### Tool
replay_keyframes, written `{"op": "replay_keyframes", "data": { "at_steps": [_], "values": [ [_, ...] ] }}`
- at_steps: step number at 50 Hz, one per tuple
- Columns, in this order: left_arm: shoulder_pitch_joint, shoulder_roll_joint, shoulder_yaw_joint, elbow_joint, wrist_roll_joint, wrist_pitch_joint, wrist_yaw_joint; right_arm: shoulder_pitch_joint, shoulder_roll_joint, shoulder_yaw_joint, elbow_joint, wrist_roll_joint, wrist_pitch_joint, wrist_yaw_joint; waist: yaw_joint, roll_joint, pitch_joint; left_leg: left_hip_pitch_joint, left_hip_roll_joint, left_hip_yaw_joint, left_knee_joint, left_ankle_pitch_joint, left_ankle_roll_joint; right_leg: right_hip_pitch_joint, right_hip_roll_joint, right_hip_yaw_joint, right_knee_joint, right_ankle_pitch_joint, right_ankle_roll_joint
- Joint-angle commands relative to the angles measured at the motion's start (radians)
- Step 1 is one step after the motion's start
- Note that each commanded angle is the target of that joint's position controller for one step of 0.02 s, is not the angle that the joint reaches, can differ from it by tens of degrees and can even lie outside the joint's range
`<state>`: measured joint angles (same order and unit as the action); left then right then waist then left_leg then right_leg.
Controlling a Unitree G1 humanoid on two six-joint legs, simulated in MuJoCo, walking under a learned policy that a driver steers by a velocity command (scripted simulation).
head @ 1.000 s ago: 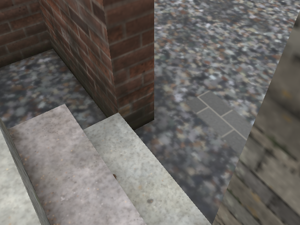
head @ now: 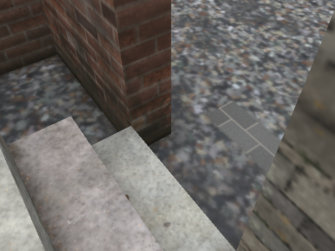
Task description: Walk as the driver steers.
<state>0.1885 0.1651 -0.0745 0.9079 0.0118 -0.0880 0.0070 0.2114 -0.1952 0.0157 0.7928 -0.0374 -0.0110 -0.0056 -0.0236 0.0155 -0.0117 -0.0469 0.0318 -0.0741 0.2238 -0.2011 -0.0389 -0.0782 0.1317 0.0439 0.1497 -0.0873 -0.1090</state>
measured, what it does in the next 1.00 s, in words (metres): stands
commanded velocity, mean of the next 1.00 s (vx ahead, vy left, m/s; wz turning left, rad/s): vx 0.27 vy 0.00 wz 0.00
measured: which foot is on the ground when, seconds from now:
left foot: down 0.00-1.00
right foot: down 0.00-1.00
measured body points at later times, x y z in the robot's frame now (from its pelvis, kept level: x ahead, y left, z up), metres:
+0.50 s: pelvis +0.00 +0.00 +0.00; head +0.01 +0.00 +0.45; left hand +0.11 +0.22 -0.13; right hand +0.10 -0.23 -0.13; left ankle -0.05 +0.15 -0.75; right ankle -0.01 -0.05 -0.75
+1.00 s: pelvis -0.03 +0.00 +0.00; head -0.03 +0.00 +0.45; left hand +0.01 +0.23 -0.15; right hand +0.00 -0.23 -0.15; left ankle -0.05 +0.15 -0.75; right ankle -0.01 -0.05 -0.75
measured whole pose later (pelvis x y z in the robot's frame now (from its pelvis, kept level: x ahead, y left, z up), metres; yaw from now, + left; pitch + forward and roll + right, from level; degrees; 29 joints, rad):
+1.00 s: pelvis -0.03 +0.00 +0.00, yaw +0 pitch +0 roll +0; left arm 0.28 0.16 -0.02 1.02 0.01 -0.05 0.04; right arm 0.33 -0.18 -0.02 0.90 -0.02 0.02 -0.03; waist 0.00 0.01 0.00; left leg -0.11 0.02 -0.07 0.34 -0.23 -0.04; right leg -0.15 0.13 0.04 0.28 -0.12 -0.10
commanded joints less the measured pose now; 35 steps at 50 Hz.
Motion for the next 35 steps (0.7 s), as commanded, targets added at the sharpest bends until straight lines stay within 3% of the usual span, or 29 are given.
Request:
{"op": "replay_keyframes", "data": {
  "at_steps": [1,16,20,35],
  "values": [
    [-0.039,0.117,0.040,-0.064,-0.004,-0.017,0.015,-0.009,-0.086,-0.020,-0.060,0.000,-0.012,-0.002,-0.001,-0.007,-0.042,0.044,0.060,-0.056,0.009,0.162,0.031,-0.020,-0.206,0.139,-0.013,0.172,0.027],
    [-0.040,0.117,0.040,-0.062,-0.005,-0.017,0.015,-0.010,-0.087,-0.020,-0.060,0.000,-0.013,-0.002,-0.001,-0.006,-0.042,0.045,0.060,-0.057,0.008,0.162,0.031,-0.021,-0.205,0.140,-0.012,0.173,0.027],
    [0.006,0.117,0.044,-0.035,0.001,-0.020,0.013,0.024,-0.092,-0.024,-0.040,0.006,-0.009,-0.003,0.003,0.002,-0.052,0.033,0.063,-0.054,0.030,0.175,0.032,0.015,-0.201,0.121,0.046,0.323,0.029],
    [0.058,0.100,0.066,0.035,0.001,0.002,0.018,0.087,-0.080,-0.042,0.005,0.004,0.023,-0.008,0.008,-0.019,0.009,-0.002,0.054,-0.056,0.060,0.094,0.039,-0.052,-0.192,0.137,0.054,0.194,0.048]
  ]
}}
